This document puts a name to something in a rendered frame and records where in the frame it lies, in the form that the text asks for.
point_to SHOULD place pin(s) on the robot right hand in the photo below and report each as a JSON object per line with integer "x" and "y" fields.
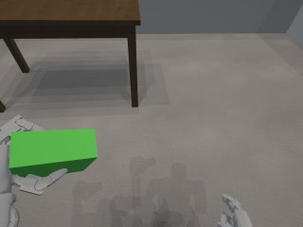
{"x": 239, "y": 218}

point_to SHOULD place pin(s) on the robot left hand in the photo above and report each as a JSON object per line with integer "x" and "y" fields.
{"x": 31, "y": 184}

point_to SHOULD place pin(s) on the left robot forearm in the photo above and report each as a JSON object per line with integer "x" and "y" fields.
{"x": 9, "y": 216}

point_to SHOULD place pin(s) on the sponge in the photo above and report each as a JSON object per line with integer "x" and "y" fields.
{"x": 41, "y": 153}

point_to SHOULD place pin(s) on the table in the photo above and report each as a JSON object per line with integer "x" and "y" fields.
{"x": 70, "y": 19}

